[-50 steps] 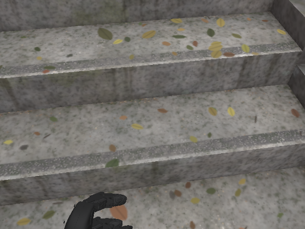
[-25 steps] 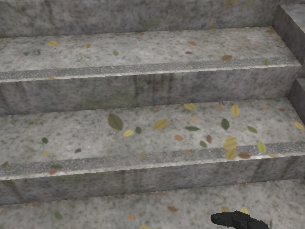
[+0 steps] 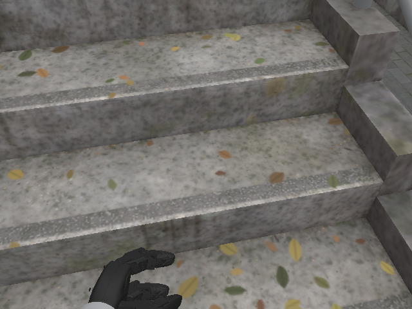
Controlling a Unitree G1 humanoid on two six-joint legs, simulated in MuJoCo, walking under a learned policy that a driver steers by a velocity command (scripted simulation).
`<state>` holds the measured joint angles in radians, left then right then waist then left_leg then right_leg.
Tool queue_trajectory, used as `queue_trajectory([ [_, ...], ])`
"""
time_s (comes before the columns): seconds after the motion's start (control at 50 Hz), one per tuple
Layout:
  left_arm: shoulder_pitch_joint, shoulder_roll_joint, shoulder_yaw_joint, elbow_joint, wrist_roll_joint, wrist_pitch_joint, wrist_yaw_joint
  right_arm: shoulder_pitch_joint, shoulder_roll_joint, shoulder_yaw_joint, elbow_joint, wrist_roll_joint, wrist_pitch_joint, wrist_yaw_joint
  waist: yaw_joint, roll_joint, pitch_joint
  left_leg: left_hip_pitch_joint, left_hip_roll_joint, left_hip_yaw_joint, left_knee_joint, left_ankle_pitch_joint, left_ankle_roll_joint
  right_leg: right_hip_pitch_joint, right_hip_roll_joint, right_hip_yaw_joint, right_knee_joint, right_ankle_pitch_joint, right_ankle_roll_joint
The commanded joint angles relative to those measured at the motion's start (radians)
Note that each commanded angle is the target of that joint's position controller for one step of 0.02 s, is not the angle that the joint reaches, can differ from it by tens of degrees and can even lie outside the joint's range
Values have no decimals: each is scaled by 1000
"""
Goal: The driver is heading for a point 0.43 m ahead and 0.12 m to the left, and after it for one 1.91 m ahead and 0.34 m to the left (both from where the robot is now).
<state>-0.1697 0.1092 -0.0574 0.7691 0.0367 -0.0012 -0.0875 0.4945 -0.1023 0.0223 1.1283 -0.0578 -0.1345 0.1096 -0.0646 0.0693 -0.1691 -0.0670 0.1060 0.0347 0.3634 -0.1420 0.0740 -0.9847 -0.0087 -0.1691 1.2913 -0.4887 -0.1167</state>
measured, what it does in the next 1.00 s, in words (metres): climbs, turning left: left foot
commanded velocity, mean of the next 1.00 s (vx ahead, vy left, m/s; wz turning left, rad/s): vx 0.11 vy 0.00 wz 0.25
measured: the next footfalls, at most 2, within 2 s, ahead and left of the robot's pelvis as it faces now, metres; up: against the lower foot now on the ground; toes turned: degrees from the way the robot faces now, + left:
left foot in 0.40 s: +0.18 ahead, +0.12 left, +0.16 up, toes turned +3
left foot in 1.32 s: +0.08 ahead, +0.17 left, +0.16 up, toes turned +35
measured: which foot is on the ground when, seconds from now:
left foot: down 0.00-0.00, up 0.02-0.38, down 0.40-0.74, up 0.76-1.00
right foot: down 0.00-1.00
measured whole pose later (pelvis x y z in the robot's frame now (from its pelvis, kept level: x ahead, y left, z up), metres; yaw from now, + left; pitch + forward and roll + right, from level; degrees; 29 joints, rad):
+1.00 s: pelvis +0.11 -0.02 +0.14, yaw +20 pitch +6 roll +0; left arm 0.22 0.15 -0.02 0.79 0.05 -0.05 -0.02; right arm 0.14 -0.26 -0.10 0.76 -0.03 -0.02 -0.01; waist 0.03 0.04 -0.11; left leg -0.79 -0.08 -0.18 1.59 -0.31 -0.06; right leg -0.26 -0.02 -0.23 0.43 -0.28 -0.08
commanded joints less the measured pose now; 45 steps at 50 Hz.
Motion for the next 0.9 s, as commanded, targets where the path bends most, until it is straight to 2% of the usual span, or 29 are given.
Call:
queue_trajectory([
  [0.02,587,257,77,139,22,5,24,81,-70,-56,-20,-1,20,29,247,-315,-219,-640,-161,-148,867,77,12,989,-255,866,-763,378,-304],
  [0.04,658,318,111,175,27,-27,39,71,-133,-93,1,40,36,20,251,-249,-163,-713,-195,-331,1376,129,6,868,-303,1012,-857,400,-267],
  [0.06,589,314,110,214,19,-53,43,-8,-122,-96,-44,23,28,13,191,-264,-60,-851,-215,-375,1623,151,35,783,-288,886,-836,404,-210],
  [0.08,473,226,98,242,11,-62,31,-76,-97,-88,-68,32,27,0,131,-135,-19,-934,-225,-355,1734,140,70,731,-288,748,-796,536,-187],
  [0.12,318,21,30,263,17,-69,20,-195,-40,-57,-143,41,50,-36,25,16,-45,-980,-163,-343,1677,129,145,674,-283,543,-802,686,-119],
  [0.16,286,-25,11,268,37,-87,27,-197,-39,-51,-155,37,79,-53,-55,-27,-3,-1001,-113,-284,1564,92,140,613,-203,311,-832,830,-62],
  [0.18,216,-55,4,236,24,-96,22,-176,-27,-46,-146,43,84,-42,-96,-41,-20,-934,-55,-238,1467,29,95,573,-164,181,-846,828,-47],
  [0.2,164,-41,4,202,8,-109,29,-146,-36,-44,-121,40,82,-32,-111,-51,5,-866,-31,-192,1369,8,43,485,-114,111,-891,756,-47],
  [0.24,49,94,29,106,33,-122,38,-95,-110,-64,-78,58,70,-4,-117,-99,-4,-581,-69,-55,1423,19,-46,269,-38,-15,-964,851,-34],
  [0.28,-13,197,45,36,23,-123,38,-101,-161,-79,-95,35,55,-4,-135,-60,-20,-363,-47,-20,1124,90,-106,262,-34,-51,-986,945,-28],
  [0.32,47,218,60,39,-11,-129,28,-164,-186,-89,-109,12,65,-24,-92,-93,11,-333,-16,-41,703,110,-172,502,-92,-9,-937,957,-61],
  [0.36,198,155,71,100,-27,-132,-1,-196,-150,-80,-128,31,99,-49,-41,-90,51,-417,-39,-28,425,-5,-197,812,-157,50,-806,1145,-78],
  [0.4,320,128,75,162,-79,-102,-37,-232,-119,-63,-151,63,99,-80,-7,-112,71,-412,-65,16,-72,207,-153,1051,-189,119,-674,1201,-43],
  [0.42,469,120,91,181,-57,-78,-48,-240,-161,-70,-172,64,91,-107,103,-87,-21,-270,-52,-58,73,617,-74,1046,-132,65,-615,1064,17],
  [0.44,615,73,85,165,-31,-77,-10,-348,-205,-77,-228,71,80,-111,245,3,-131,-163,-10,-132,210,801,85,955,-86,47,-618,670,52],
  [0.46,494,113,85,120,-24,-80,21,-399,-176,-83,-254,71,75,-105,184,6,-78,-220,5,-142,193,708,129,912,-58,11,-629,536,68],
  [0.48,324,204,110,37,-14,-82,49,-426,-174,-90,-285,64,64,-102,134,25,-31,-270,-2,-154,181,564,117,855,-48,-14,-618,430,68],
  [0.5,244,234,124,-8,-18,-78,76,-416,-183,-99,-305,63,59,-106,110,36,-23,-285,7,-193,158,424,113,823,-56,-28,-622,318,70],
  [0.6,142,153,110,-83,-46,-76,108,-199,-276,-133,-315,57,66,-145,27,53,8,-70,159,-519,86,528,286,515,-10,60,-481,108,144],
  [0.68,219,147,118,-112,-22,-89,115,-423,-269,-148,-403,57,93,-127,107,40,42,-225,72,-436,87,436,227,662,30,109,-604,215,98],
  [0.72,267,162,125,-110,-41,-102,109,-466,-228,-145,-427,59,127,-113,103,-7,44,-295,-3,-362,123,268,150,798,13,115,-733,483,27],
  [0.74,284,214,142,-112,-30,-109,107,-398,-185,-137,-428,68,140,-116,66,-94,2,-364,-82,-286,223,90,67,919,-86,207,-771,784,-68],
  [0.76,354,257,159,-94,-14,-112,101,-358,-162,-130,-428,73,141,-122,86,-230,-8,-555,-183,-180,434,-167,-29,1075,-265,394,-854,1055,-220],
  [0.78,403,293,170,-90,7,-110,92,-311,-222,-158,-398,62,127,-130,109,-327,5,-700,-244,-141,978,-528,-113,1082,-443,533,-884,1318,-364],
  [0.8,377,286,159,-90,42,-113,80,-198,-250,-168,-374,58,115,-132,58,-223,1,-775,-231,-244,1319,-488,-132,975,-496,599,-911,1166,-364],
  [0.82,276,257,137,-75,46,-105,60,-254,-251,-164,-373,57,107,-135,26,-183,98,-842,-214,-256,1531,-377,-109,828,-413,461,-930,937,-304],
  [0.86,140,113,74,-111,23,-74,67,-383,-231,-145,-445,41,99,-126,19,-92,60,-814,-214,-204,1516,-226,-71,744,-273,246,-958,699,-210],
  [0.88,174,80,50,-104,32,-63,65,-443,-205,-134,-480,45,95,-124,39,-30,62,-852,-198,-236,1382,-181,-74,783,-243,214,-956,586,-174],
  [0.9,211,87,46,-101,26,-52,67,-465,-193,-126,-492,45,95,-117,72,-48,32,-874,-198,-220,1334,-193,-96,853,-233,192,-954,586,-171],
])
